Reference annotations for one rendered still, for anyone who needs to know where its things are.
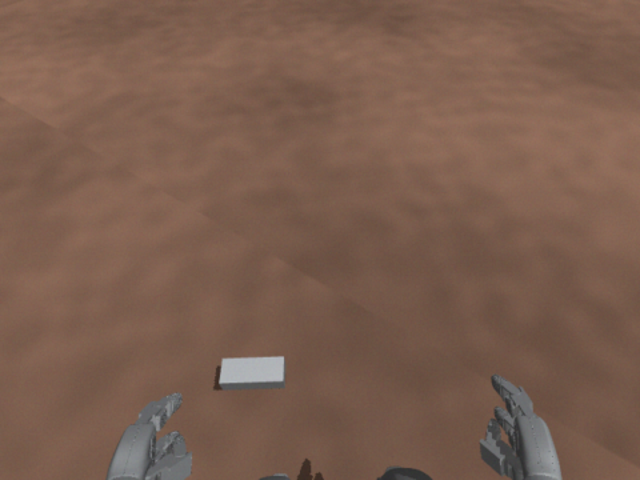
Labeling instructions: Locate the right robot hand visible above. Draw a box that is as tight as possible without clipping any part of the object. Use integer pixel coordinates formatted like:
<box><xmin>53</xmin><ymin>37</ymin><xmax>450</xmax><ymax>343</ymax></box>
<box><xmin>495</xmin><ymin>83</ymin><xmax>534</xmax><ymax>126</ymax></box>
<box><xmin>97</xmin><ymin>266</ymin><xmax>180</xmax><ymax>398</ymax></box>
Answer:
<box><xmin>480</xmin><ymin>374</ymin><xmax>562</xmax><ymax>480</ymax></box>

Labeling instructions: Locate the left robot hand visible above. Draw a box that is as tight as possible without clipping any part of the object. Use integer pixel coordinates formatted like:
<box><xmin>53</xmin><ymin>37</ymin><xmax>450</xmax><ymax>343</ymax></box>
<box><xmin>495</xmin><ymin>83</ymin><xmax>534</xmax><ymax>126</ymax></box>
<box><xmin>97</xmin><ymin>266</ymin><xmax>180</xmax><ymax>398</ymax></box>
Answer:
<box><xmin>106</xmin><ymin>393</ymin><xmax>192</xmax><ymax>480</ymax></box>

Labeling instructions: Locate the carton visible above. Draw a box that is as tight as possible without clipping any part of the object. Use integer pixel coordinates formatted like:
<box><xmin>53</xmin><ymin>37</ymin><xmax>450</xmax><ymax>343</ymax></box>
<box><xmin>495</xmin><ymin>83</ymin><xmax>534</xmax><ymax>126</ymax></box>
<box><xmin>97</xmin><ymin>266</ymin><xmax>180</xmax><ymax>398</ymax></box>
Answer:
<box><xmin>219</xmin><ymin>356</ymin><xmax>286</xmax><ymax>390</ymax></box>

